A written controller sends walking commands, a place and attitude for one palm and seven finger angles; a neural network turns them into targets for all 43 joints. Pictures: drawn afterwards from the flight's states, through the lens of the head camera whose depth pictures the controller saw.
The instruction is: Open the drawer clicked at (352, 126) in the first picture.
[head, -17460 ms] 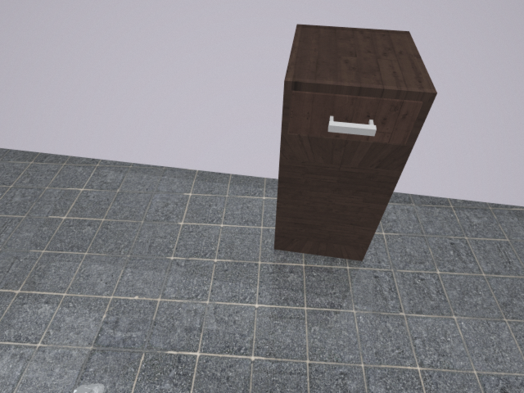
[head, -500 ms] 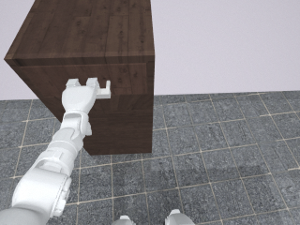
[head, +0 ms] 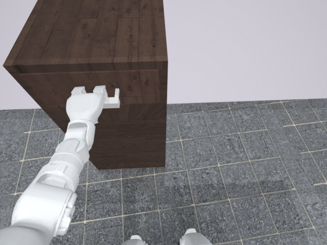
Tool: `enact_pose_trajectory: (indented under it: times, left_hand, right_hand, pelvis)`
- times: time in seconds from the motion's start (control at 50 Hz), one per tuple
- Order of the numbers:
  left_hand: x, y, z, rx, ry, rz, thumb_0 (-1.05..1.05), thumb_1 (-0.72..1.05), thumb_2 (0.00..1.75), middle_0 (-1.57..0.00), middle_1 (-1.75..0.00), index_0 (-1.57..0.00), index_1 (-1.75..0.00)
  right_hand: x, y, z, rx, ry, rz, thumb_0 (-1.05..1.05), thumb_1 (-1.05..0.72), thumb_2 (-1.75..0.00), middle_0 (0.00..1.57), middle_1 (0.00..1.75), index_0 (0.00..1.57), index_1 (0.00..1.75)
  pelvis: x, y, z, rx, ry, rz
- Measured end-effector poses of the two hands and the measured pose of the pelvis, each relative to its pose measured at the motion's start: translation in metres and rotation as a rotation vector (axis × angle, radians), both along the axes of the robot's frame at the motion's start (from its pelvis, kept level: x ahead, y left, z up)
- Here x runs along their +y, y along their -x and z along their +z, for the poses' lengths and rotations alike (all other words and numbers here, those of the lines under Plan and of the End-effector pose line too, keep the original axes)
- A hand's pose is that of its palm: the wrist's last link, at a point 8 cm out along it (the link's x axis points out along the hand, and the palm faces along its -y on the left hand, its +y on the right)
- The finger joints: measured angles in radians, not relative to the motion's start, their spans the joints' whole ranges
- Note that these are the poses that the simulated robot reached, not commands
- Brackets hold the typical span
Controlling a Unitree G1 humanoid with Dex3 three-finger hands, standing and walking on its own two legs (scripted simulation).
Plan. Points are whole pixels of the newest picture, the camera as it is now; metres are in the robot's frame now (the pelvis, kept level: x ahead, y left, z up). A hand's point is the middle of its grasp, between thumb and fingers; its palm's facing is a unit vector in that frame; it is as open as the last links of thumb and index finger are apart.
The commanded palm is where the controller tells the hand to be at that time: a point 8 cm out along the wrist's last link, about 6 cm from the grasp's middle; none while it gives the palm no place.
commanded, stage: close the thumb around the handle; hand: left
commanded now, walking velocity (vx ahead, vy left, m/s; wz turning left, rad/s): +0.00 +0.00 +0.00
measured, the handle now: (96, 97) +0.51 +0.18 +0.01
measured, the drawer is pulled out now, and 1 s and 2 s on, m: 0.00 0.05 0.24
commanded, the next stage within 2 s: pull the drawer open in 0.08 s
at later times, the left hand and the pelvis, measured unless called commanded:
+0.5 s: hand (92, 124) +0.43 +0.18 -0.01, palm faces -0.04 -0.06 -1.00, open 5.6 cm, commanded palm +0.39 +0.19 +0.04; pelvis +0.02 +0.00 +0.01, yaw -2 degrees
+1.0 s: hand (90, 132) +0.41 +0.18 -0.01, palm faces -0.05 -0.04 -1.00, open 5.6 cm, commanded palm +0.37 +0.19 +0.04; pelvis +0.01 +0.00 +0.01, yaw +0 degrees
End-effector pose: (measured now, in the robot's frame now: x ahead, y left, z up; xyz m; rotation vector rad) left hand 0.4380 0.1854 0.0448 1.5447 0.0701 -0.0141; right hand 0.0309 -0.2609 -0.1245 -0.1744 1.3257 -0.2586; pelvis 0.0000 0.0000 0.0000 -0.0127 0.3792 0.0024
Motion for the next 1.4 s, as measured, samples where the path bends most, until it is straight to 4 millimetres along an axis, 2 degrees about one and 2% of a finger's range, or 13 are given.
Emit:
enact_pose_trajectory:
  times: [0.3, 0.42, 0.52, 0.66, 0.76, 0.84, 0.94, 1.06, 1.2, 1.3, 1.4]
  left_hand:
    - [0.0, 0.001, -0.001, 0.004, 0.004, -0.001, 0.0, 0.71, 0.79, -0.33, -1.35, -0.39, -1.34]
    - [0.001, 0.01, -0.001, 0.0, 0.029, -0.007, 0.01, 0.73, 0.77, -0.3, -1.35, -0.39, -1.34]
    - [0.002, 0.026, -0.002, -0.019, 0.039, -0.013, 0.01, 0.73, 0.77, -0.28, -1.35, -0.39, -1.33]
    - [0.002, 0.048, -0.004, -0.04, 0.038, -0.012, 0.01, 0.73, 0.8, -0.28, -1.35, -0.39, -1.34]
    - [0.001, 0.049, -0.003, -0.04, 0.018, -0.01, 0.0, 0.71, 0.82, -0.31, -1.35, -0.39, -1.34]
    - [0.001, 0.048, -0.002, -0.023, 0.009, -0.005, 0.0, 0.7, 0.82, -0.33, -1.35, -0.4, -1.34]
    - [0.001, 0.047, -0.001, -0.006, 0.011, -0.004, 0.0, 0.7, 0.81, -0.33, -1.35, -0.4, -1.34]
    - [0.001, 0.05, -0.001, -0.007, 0.02, -0.005, 0.0, 0.71, 0.79, -0.32, -1.35, -0.4, -1.34]
    - [0.001, 0.074, -0.002, -0.029, 0.038, 0.002, 0.01, 0.73, 0.77, -0.28, -1.35, -0.39, -1.32]
    - [0.001, 0.1, -0.003, -0.04, 0.05, 0.009, 0.01, 0.73, 0.78, -0.27, -1.35, -0.39, -1.32]
    - [0.001, 0.125, -0.003, -0.045, 0.055, 0.015, 0.02, 0.73, 0.79, -0.27, -1.35, -0.39, -1.32]
  right_hand:
    - [0.002, 0.003, 0.001, 0.002, -0.002, -0.013, 0.0, -0.91, -0.9, 0.2, 0.3, 0.2, 0.3]
    - [0.005, -0.003, 0.005, -0.007, -0.018, -0.032, 0.0, -0.91, -0.9, 0.2, 0.3, 0.2, 0.3]
    - [0.007, -0.019, 0.009, -0.028, -0.031, -0.028, 0.0, -0.91, -0.9, 0.2, 0.3, 0.2, 0.3]
    - [0.009, -0.059, 0.016, -0.099, -0.028, 0.019, 0.0, -0.91, -0.9, 0.2, 0.3, 0.2, 0.3]
    - [0.009, -0.084, 0.016, -0.143, -0.013, 0.071, 0.0, -0.91, -0.9, 0.2, 0.3, 0.2, 0.3]
    - [0.011, -0.093, 0.016, -0.18, -0.015, 0.081, 0.0, -0.91, -0.9, 0.2, 0.3, 0.2, 0.3]
    - [0.012, -0.087, 0.014, -0.192, -0.023, 0.078, 0.0, -0.91, -0.9, 0.2, 0.3, 0.2, 0.3]
    - [0.009, -0.058, 0.009, -0.152, -0.036, 0.041, 0.0, -0.91, -0.9, 0.2, 0.3, 0.2, 0.3]
    - [0.003, -0.032, 0.012, -0.111, -0.042, -0.017, 0.01, -0.91, -0.9, 0.2, 0.3, 0.2, 0.3]
    - [-0.002, -0.04, 0.018, -0.131, -0.031, -0.016, 0.01, -0.91, -0.9, 0.2, 0.3, 0.2, 0.3]
    - [-0.003, -0.071, 0.025, -0.208, -0.021, 0.022, 0.01, -0.91, -0.9, 0.19, 0.3, 0.2, 0.3]
  pelvis:
    - [0.001, -0.001, 0.001, -0.002, 0.0, -0.007]
    - [0.003, -0.009, 0.006, -0.014, 0.0, -0.024]
    - [0.004, -0.017, 0.011, -0.03, 0.001, -0.029]
    - [0.005, -0.023, 0.015, -0.058, 0.003, -0.016]
    - [0.004, -0.019, 0.013, -0.066, 0.001, 0.004]
    - [0.002, -0.015, 0.012, -0.069, -0.001, 0.007]
    - [0.0, -0.009, 0.01, -0.07, -0.005, 0.007]
    - [-0.003, -0.004, 0.009, -0.066, -0.009, -0.009]
    - [-0.003, -0.008, 0.014, -0.079, -0.011, -0.036]
    - [-0.002, -0.013, 0.017, -0.1, -0.011, -0.042]
    - [-0.002, -0.015, 0.019, -0.122, -0.012, -0.039]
